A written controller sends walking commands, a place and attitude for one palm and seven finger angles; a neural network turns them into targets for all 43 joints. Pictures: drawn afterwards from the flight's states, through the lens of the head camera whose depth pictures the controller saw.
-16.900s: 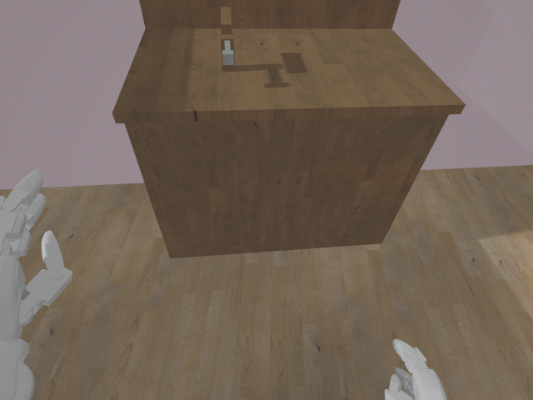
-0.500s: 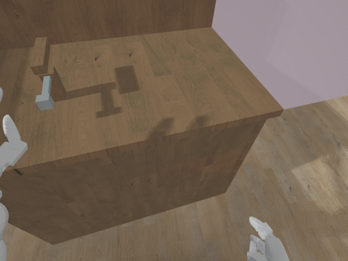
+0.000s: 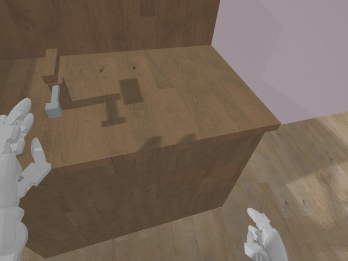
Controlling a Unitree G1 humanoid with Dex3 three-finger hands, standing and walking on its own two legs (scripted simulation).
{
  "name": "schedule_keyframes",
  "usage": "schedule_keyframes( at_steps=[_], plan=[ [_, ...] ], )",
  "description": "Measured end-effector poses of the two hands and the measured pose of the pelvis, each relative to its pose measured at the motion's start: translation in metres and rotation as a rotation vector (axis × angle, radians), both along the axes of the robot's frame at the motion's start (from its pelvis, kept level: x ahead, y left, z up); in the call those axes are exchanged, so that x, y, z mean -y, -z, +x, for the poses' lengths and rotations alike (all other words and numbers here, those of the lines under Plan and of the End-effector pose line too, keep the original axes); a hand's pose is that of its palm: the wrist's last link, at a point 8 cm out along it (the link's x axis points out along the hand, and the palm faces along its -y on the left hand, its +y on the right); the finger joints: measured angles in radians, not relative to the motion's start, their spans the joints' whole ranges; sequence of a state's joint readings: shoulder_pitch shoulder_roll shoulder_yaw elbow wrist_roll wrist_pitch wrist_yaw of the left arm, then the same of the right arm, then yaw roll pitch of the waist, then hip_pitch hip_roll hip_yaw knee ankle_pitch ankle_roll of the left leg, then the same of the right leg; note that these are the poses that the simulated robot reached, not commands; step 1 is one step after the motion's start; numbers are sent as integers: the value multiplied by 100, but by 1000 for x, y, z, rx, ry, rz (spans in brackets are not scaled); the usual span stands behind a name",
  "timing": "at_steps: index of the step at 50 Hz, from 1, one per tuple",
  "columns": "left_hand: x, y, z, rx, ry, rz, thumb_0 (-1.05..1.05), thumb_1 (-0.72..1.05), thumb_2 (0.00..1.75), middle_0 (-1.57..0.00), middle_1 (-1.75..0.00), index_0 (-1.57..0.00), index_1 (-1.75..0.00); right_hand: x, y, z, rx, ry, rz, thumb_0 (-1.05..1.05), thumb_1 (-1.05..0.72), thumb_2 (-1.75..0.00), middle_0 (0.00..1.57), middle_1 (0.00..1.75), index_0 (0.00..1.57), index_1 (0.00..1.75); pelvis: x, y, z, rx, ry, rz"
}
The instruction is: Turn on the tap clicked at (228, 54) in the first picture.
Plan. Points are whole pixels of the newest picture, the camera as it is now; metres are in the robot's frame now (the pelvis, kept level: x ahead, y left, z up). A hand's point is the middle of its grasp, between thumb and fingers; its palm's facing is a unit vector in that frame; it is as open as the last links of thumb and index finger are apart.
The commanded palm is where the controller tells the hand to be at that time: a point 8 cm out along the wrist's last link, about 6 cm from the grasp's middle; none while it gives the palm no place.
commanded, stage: look again from close up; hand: left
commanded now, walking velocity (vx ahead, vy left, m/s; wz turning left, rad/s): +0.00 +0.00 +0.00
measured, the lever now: (53, 109) +0.40 +0.35 +0.11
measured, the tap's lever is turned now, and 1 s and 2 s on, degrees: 0 0 0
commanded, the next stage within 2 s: turn the palm inward beside the body in 0.20 s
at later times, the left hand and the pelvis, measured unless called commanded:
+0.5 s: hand (46, 149) +0.23 +0.25 +0.19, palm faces +0.42 -0.86 -0.28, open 7.4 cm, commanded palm +0.16 +0.27 +0.17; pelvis +0.00 -0.01 +0.00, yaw +2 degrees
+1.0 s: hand (67, 174) +0.21 +0.21 +0.16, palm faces +0.55 -0.79 -0.26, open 7.4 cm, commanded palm +0.15 +0.25 +0.17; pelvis +0.01 -0.07 -0.01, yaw +6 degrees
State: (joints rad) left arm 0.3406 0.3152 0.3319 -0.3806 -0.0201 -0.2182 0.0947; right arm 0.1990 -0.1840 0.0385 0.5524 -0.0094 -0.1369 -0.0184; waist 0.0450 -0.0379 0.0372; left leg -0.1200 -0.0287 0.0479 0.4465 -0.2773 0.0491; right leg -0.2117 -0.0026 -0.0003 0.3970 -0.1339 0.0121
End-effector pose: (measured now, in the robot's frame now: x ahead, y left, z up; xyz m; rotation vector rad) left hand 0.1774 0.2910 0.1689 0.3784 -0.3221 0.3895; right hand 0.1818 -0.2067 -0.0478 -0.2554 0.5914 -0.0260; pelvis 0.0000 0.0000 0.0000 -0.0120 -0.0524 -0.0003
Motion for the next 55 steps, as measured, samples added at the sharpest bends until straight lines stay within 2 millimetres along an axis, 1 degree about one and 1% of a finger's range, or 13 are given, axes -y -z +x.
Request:
schedule_keyframes(
  at_steps=[15, 16, 18, 21, 23, 25, 28, 30, 35, 38, 43, 48, 55],
  plan=[
    [-1, -2, -1, -38, -4, 24, 1, 89, 90, -21, -30, -21, -30, 11, 11, -18, -86, 29, -20, 1, -90, -90, 20, 30, 20, 30, 1, -2, 2, -11, -6, -4],
    [-2, -7, 1, -23, 3, 55, 2, 89, 90, -21, -30, -21, -30, 10, 12, -19, -89, 21, -28, 1, -90, -90, 20, 30, 20, 30, 1, -1, 1, -14, -20, -7],
    [-14, -23, 12, 2, -12, 137, 2, 88, 90, -21, -30, -21, -30, 7, 18, -21, -107, -42, -46, 1, -90, -90, 20, 30, 20, 30, 4, 1, -2, -4, -43, 3],
    [-26, -38, 20, 28, -44, 4, 2, 88, 90, -21, -30, -21, -30, 7, 29, -24, -131, -70, -10, 1, -90, -90, 20, 30, 20, 30, 7, 0, -1, 7, -34, 10],
    [-18, -36, 20, 0, -42, -44, 1, 89, 90, -20, -30, -21, -30, 9, 33, -23, -125, -66, 21, 1, -90, -90, 20, 30, 20, 30, 8, 1, 0, 13, -29, 12],
    [0, -25, 16, -58, -21, -43, 1, 89, 90, -20, -30, -20, -30, 11, 35, -21, -109, -60, 44, 1, -90, -90, 20, 30, 20, 30, 11, 2, -1, 16, -28, 16],
    [25, -8, 3, -120, 4, -38, 1, 90, 90, -20, -30, -20, -30, 18, 36, -15, -80, -56, 51, 1, -90, -90, 20, 30, 20, 30, 19, 6, -2, 16, -31, 24],
    [32, 1, -7, -121, -21, -57, 1, 89, 90, -20, -30, -21, -30, 23, 36, -10, -67, -60, 44, 1, -90, -90, 20, 30, 20, 30, 26, 8, -4, 10, -40, 28],
    [26, 3, -28, -60, -188, -68, 2, 89, 90, -21, -30, -21, -30, 35, 38, 7, -43, -105, 14, 1, -90, -90, 20, 30, 20, 30, 45, 13, -6, -1, -69, 26],
    [27, -1, -34, -48, -236, -66, 2, 89, 90, -21, -30, -21, -30, 42, 39, 17, -28, -125, 3, 1, -90, -90, 20, 30, 20, 30, 54, 14, -6, -3, -88, 23],
    [39, -2, -25, -91, -207, -79, 2, 89, 90, -20, -30, -21, -30, 52, 40, 31, -8, -111, 2, 1, -90, -90, 20, 30, 20, 30, 64, 14, -3, -2, -103, 16],
    [45, 0, -16, -121, -194, -101, 2, 89, 90, -20, -30, -21, -30, 59, 41, 42, 0, -76, 18, 1, -90, -90, 20, 30, 20, 30, 68, 15, 5, -18, -101, 16],
    [44, 3, -22, -120, -200, -124, 2, 89, 90, -21, -30, -21, -30, 60, 42, 45, -4, -72, 12, 1, -90, -90, 20, 30, 20, 30, 63, 15, 16, -36, -100, 20]
  ],
)
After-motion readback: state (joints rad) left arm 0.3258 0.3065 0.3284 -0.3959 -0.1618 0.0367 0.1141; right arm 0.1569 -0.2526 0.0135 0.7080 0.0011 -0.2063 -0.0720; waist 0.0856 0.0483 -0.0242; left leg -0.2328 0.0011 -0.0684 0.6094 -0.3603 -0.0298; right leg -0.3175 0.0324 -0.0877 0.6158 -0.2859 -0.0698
